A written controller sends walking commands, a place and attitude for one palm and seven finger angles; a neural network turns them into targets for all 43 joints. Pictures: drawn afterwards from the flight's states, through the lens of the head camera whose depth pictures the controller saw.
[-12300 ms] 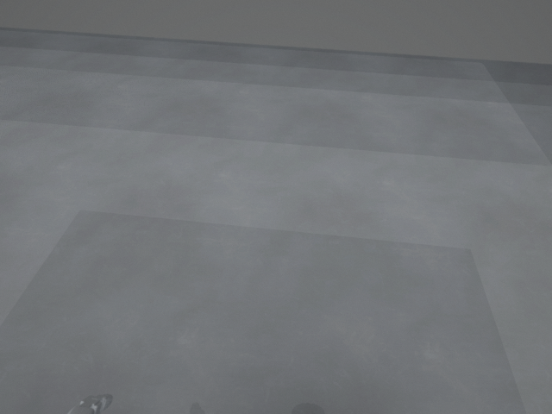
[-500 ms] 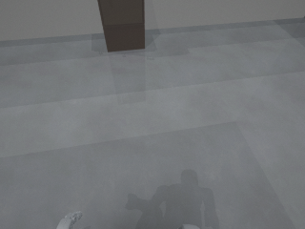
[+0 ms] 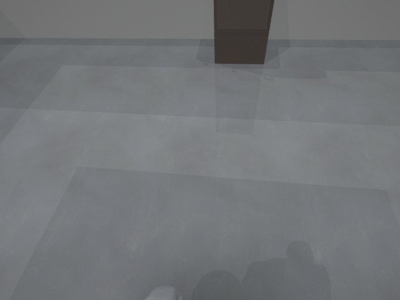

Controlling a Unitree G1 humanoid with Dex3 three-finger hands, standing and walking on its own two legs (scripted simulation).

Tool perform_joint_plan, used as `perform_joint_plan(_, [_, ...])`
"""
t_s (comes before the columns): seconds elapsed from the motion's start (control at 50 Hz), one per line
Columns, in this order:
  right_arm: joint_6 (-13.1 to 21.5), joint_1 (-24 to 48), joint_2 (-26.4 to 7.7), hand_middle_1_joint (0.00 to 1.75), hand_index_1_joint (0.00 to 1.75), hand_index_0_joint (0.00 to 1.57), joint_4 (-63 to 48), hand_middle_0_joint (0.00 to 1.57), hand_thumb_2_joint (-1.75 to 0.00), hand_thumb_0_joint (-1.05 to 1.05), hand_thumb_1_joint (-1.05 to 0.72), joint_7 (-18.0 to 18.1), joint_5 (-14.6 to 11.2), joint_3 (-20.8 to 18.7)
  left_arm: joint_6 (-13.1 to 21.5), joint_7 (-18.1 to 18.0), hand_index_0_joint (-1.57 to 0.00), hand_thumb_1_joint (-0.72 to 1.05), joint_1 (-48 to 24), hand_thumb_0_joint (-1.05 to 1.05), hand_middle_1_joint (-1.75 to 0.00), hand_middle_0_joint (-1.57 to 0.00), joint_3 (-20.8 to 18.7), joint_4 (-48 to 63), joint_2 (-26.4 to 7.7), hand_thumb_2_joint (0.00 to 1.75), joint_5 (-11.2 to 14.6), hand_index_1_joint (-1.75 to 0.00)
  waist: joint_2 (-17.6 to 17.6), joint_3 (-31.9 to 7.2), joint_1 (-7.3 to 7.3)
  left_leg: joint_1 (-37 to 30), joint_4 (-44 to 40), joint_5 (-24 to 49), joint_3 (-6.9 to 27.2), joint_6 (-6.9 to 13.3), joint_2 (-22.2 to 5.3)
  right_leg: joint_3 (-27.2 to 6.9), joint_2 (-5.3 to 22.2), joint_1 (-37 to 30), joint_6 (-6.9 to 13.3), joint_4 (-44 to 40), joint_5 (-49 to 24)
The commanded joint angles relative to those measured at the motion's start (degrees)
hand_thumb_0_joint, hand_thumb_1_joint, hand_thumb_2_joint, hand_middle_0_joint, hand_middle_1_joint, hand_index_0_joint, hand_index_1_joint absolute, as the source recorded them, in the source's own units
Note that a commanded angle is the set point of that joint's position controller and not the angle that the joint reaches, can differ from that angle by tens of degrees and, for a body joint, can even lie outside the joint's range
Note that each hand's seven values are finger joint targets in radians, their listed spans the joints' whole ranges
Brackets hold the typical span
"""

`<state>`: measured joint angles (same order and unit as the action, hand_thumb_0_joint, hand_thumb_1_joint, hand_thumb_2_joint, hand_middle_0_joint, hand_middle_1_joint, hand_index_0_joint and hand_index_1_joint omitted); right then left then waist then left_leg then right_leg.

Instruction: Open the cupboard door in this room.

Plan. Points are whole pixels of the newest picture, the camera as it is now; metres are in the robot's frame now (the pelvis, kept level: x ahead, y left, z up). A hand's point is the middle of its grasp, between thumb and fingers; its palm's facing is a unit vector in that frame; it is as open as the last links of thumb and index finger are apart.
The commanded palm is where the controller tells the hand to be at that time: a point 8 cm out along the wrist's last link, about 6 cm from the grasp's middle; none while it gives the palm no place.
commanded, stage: turn or walk to find it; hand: left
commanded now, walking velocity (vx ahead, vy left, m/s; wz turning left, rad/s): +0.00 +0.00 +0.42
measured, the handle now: out of the picture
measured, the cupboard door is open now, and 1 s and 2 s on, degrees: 0 0 0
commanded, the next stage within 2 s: none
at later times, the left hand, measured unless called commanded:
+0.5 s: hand out of the picture +0.04 +0.26 -0.16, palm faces +0.22 -0.94 -0.25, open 7.4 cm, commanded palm none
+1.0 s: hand out of the picture -0.03 +0.18 -0.15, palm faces +0.41 -0.87 -0.28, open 7.4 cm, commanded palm none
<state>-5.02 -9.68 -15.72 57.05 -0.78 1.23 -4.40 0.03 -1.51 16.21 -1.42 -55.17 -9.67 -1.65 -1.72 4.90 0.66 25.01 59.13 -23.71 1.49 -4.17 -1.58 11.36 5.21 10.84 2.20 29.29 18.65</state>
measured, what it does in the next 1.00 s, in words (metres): steps on the spot, turning left: left foot, then right foot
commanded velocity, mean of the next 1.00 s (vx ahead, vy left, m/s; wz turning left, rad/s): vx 0.00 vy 0.00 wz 0.42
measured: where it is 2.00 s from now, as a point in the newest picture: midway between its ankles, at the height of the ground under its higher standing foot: outside the picture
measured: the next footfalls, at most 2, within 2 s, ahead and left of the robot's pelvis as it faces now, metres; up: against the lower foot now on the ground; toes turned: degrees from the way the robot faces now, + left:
left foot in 0.16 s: +0.01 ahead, +0.14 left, +0.00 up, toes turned +9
right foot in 0.66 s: +0.06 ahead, -0.09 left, +0.00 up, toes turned +10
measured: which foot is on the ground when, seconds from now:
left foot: up 0.00-0.14, down 0.16-0.66, up 0.68-1.00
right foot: down 0.00-0.16, up 0.18-0.64, down 0.66-1.00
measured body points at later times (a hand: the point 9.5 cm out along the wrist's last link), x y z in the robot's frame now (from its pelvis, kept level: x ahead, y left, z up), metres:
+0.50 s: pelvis -0.01 +0.04 +0.00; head +0.02 +0.06 +0.45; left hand +0.03 +0.31 -0.14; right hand +0.12 -0.19 -0.14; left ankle -0.03 +0.14 -0.74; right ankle +0.01 -0.12 -0.67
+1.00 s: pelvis -0.01 -0.03 +0.00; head +0.02 -0.05 +0.45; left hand -0.06 +0.22 -0.13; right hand +0.12 -0.25 -0.17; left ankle -0.10 +0.13 -0.66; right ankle +0.02 -0.10 -0.74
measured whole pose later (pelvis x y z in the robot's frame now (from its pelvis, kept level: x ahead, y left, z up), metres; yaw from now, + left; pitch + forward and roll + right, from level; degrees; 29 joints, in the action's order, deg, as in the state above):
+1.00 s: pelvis -0.01 -0.03 +0.00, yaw +24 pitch -2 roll +3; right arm -5.0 -13.3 -14.8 58.3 -1.1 1.4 -4.9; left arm 0.0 -1.4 13.4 -1.4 -54.4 -9.2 -1.4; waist -2.2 3.8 -0.9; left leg 25.9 62.1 -21.9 1.5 -4.4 -2.7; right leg 12.7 6.1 10.8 2.2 29.1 16.7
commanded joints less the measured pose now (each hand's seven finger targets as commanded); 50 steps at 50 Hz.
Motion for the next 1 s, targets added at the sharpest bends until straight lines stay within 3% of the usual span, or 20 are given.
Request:
perform_joint_plan(0.0, [2.5, 6.6, -1.1, 0.30, 0.30, 0.20, -6.0, 0.20, -0.90, 0.00, -0.90, 0.2, -0.7, 0.9, 0.5, -0.5, -0.20, 0.90, 5.6, 0.00, -0.30, -0.20, -3.1, 1.6, -12.8, 0.90, -0.2, -0.30, 13.2, -6.1, 3.03, 2.2, -11.7, -2.8, -4.1, 0.7, 0.4, -10.6, 14.1, -11.9, 6.0, -4.5, -42.3])
perform_joint_plan(0.06, [3.0, 5.3, -1.2, 0.30, 0.30, 0.20, -5.6, 0.20, -0.90, 0.00, -0.90, 0.4, -1.0, 1.2, 0.2, -0.5, -0.20, 0.90, 4.9, 0.00, -0.30, -0.20, -3.4, 0.9, -13.7, 0.90, -0.2, -0.30, 14.7, -8.1, 2.28, -3.6, -20.2, -0.3, -6.0, 1.8, 1.0, -9.4, 14.5, -11.2, 5.0, -2.0, -42.9])
perform_joint_plan(0.1, [3.5, 1.8, -2.0, 0.30, 0.30, 0.20, -4.7, 0.20, -0.90, 0.00, -0.90, 0.3, -0.8, 0.9, 0.1, -0.3, -0.20, 0.90, 2.6, 0.00, -0.30, -0.20, -3.4, 1.0, -13.7, 0.90, 0.3, -0.30, 12.8, -8.8, -0.32, -12.5, -31.5, 9.8, -6.6, 2.6, 0.7, -6.0, 13.4, -6.0, 1.9, 1.9, -35.5])
perform_joint_plan(0.12, [4.2, -1.0, -4.6, 0.30, 0.30, 0.20, -4.0, 0.20, -0.90, 0.00, -0.90, 0.3, -0.6, 0.4, -0.2, -0.2, -0.20, 0.90, 1.9, 0.00, -0.30, -0.20, -3.4, 1.4, -12.8, 0.90, 0.8, -0.30, 6.3, -10.6, -2.13, -21.2, -37.4, 19.9, -3.0, 3.9, -2.5, -3.3, 11.3, 0.1, -1.0, 8.8, -28.1])
perform_joint_plan(0.14, [4.7, -3.5, -10.3, 0.30, 0.30, 0.20, -4.0, 0.20, -0.90, 0.00, -0.90, 0.5, -0.2, -1.0, -0.4, 0.1, -0.20, 0.90, 2.5, 0.00, -0.30, -0.20, -2.8, 3.0, -9.8, 0.90, 1.2, -0.30, -10.2, -12.8, -3.18, -32.0, -37.4, 40.6, 14.2, 10.0, -16.2, -0.4, 4.0, 15.4, -5.3, 20.3, 0.0])
perform_joint_plan(0.16, [4.1, -6.1, -12.8, 0.30, 0.30, 0.20, -3.1, 0.20, -0.90, 0.00, -0.90, 0.9, -0.7, -1.5, -0.9, -0.1, -0.20, 0.90, 0.1, 0.00, -0.30, -0.20, -1.6, 4.4, -8.2, 0.90, 0.9, -0.30, -13.8, -12.1, -4.15, -30.3, -37.1, 56.3, 18.3, 16.0, -22.4, -4.6, 1.4, 19.6, -6.3, 27.3, 20.6])
perform_joint_plan(0.18, [3.7, -5.7, -11.7, 0.30, 0.30, 0.20, -2.8, 0.20, -0.90, 0.00, -0.90, 1.1, -0.6, -1.3, -1.4, -0.3, -0.20, 0.90, -2.0, 0.00, -0.30, -0.20, -1.9, 4.5, -9.5, 0.90, 0.8, -0.30, -8.6, -9.5, -4.16, -26.0, -37.1, 50.5, 13.7, 17.0, -21.7, -7.4, 2.1, 18.3, -5.8, 31.0, 18.6])
perform_joint_plan(0.2, [4.2, -3.7, -9.7, 0.30, 0.30, 0.20, -3.0, 0.20, -0.90, 0.00, -0.90, 1.7, -0.4, -0.8, -1.8, -0.3, -0.20, 0.90, -3.1, 0.00, -0.30, -0.20, -2.1, 3.6, -8.8, 0.90, 0.7, -0.30, -11.1, -8.3, -3.65, -24.0, -38.1, 48.0, 13.7, 16.2, -18.3, -9.0, 2.4, 19.8, -6.2, 32.3, 15.5])
perform_joint_plan(0.24, [4.1, 0.5, -7.7, 0.30, 0.30, 0.20, -4.4, 0.20, -0.90, 0.00, -0.90, 1.9, -0.3, -0.2, -1.9, 0.3, -0.20, 0.90, -3.8, 0.00, -0.30, -0.20, -2.6, 2.6, -9.8, 0.90, 0.8, -0.30, -8.9, -4.2, -1.89, -20.0, -38.2, 44.4, 10.2, 14.2, -14.2, -9.8, 2.0, 19.9, -6.3, 34.5, 9.4])
perform_joint_plan(0.3, [4.7, 1.0, -7.3, 0.30, 0.30, 0.20, -4.9, 0.20, -0.90, 0.00, -0.90, 1.8, -0.5, -0.1, -1.8, 0.7, -0.20, 0.90, -2.0, 0.00, -0.30, -0.20, -2.7, 1.9, -9.0, 0.90, 0.8, -0.30, -5.9, -5.3, -0.58, -19.1, -39.3, 40.1, 7.9, 12.8, -11.5, -9.5, 1.1, 18.6, -7.1, 34.5, 4.9])
perform_joint_plan(0.48, [4.4, -3.2, -7.1, 0.30, 0.30, 0.20, -5.1, 0.20, -0.90, 0.00, -0.90, 1.4, 0.1, -1.2, -1.9, 0.4, -0.20, 0.90, -8.9, 0.00, -0.30, -0.20, -2.4, 5.9, -8.2, 0.90, 0.9, -0.30, -8.4, -4.1, -2.48, -16.4, -39.9, 32.1, 14.4, 14.1, -11.3, -10.0, -0.6, 16.4, -7.5, 23.3, 6.1])
perform_joint_plan(0.58, [4.0, -2.3, -7.4, 0.30, 0.30, 0.20, -5.5, 0.20, -0.90, 0.00, -0.90, 1.4, 0.2, -1.7, -0.7, 0.3, -0.20, 0.90, -4.8, 0.00, -0.30, -0.20, -2.3, 5.6, -8.0, 0.90, 1.5, -0.30, -7.2, -7.9, -0.24, -13.3, -33.5, 36.7, 16.0, 12.2, -9.2, -8.7, -3.5, 3.5, -6.3, 2.7, -0.7])
perform_joint_plan(0.6, [4.0, -2.2, -6.6, 0.30, 0.30, 0.20, -5.8, 0.20, -0.90, 0.00, -0.90, 1.3, -0.2, -1.6, -0.1, 0.2, -0.20, 0.90, -2.4, 0.00, -0.30, -0.20, -2.6, 5.0, -8.8, 0.90, 1.4, -0.30, -4.8, -9.2, 0.86, -9.4, -30.8, 30.8, 14.9, 10.0, -7.0, -8.8, -2.5, -3.2, -6.1, -5.6, -7.7])
perform_joint_plan(0.62, [4.1, -3.3, -3.8, 0.30, 0.30, 0.20, -5.9, 0.20, -0.90, 0.00, -0.90, 0.9, -0.7, -1.3, 0.7, -0.1, -0.20, 0.90, -0.1, 0.00, -0.30, -0.20, -3.2, 4.6, -12.2, 0.90, 0.8, -0.30, 3.6, -11.1, 1.59, -1.4, -24.4, 17.4, 10.6, 6.2, -2.6, -15.6, 5.5, -12.7, -4.4, -10.7, -12.0])
perform_joint_plan(0.64, [4.2, -3.7, 0.0, 0.30, 0.30, 0.20, -7.4, 0.20, -0.90, 0.00, -0.90, 0.7, -0.7, -0.4, 1.0, -0.6, -0.20, 0.90, 1.0, 0.00, -0.30, -0.20, -4.2, 4.6, -17.4, 0.90, 0.1, -0.30, 19.8, -11.0, 2.09, 9.2, -11.5, -7.9, 1.9, 2.3, 5.4, -29.8, 20.1, -16.8, 1.7, -11.0, -22.4])
perform_joint_plan(0.66, [3.5, -2.5, -3.1, 0.30, 0.30, 0.20, -7.5, 0.20, -0.90, 0.00, -0.90, 1.1, -0.4, -1.2, 0.7, -0.6, -0.20, 0.90, 1.3, 0.00, -0.30, -0.20, -3.7, 5.1, -17.1, 0.90, 0.7, -0.30, 15.4, -10.5, 2.49, 6.9, -1.7, -11.8, 3.7, 2.6, 3.7, -29.0, 23.4, -8.6, 6.1, -10.8, -26.8])
perform_joint_plan(0.68, [2.7, -3.1, -3.2, 0.30, 0.30, 0.20, -6.8, 0.20, -0.90, 0.00, -0.90, 1.1, -0.2, -1.5, 0.8, -1.0, -0.20, 0.90, -2.0, 0.00, -0.30, -0.20, -3.9, 5.6, -14.5, 0.90, 0.9, -0.30, 15.2, -8.6, 0.84, 6.8, 4.1, -8.9, 5.4, 2.5, 2.4, -25.5, 21.2, -5.2, 6.6, -11.9, -24.0])
perform_joint_plan(0.72, [2.2, -4.5, -3.0, 0.30, 0.30, 0.20, -4.0, 0.20, -0.90, 0.00, -0.90, 0.5, 0.0, -1.5, 0.7, -0.7, -0.20, 0.90, -7.0, 0.00, -0.30, -0.20, -2.9, 6.8, -11.7, 0.90, 1.0, -0.30, 10.3, -4.8, -1.32, 7.5, 10.4, -2.3, 3.5, 1.7, 1.0, -18.4, 15.2, -2.9, 4.8, -10.7, -22.2])
perform_joint_plan(0.76, [1.9, -6.3, -1.9, 0.30, 0.30, 0.20, -3.0, 0.20, -0.90, 0.00, -0.90, 0.0, 0.0, -1.3, 1.0, -0.4, -0.20, 0.90, -7.2, 0.00, -0.30, -0.20, -2.3, 6.8, -10.1, 0.90, 1.0, -0.30, 10.3, -4.1, -2.06, 7.1, 11.4, 2.1, 1.9, 0.9, 0.6, -12.2, 12.4, -2.4, 3.2, -10.2, -23.9])
perform_joint_plan(0.98, [1.7, 0.6, -1.2, 0.30, 0.30, 0.20, -4.0, 0.20, -0.90, 0.00, -0.90, -0.1, -0.3, -0.4, 0.7, -0.5, -0.20, 0.90, 0.0, 0.00, -0.30, -0.20, -3.1, 3.2, -11.8, 0.90, 0.1, -0.30, 11.8, -2.7, 1.10, 3.9, -2.2, -0.7, -2.2, -0.3, -1.6, -9.5, 15.5, -4.3, 5.3, -10.8, -22.2])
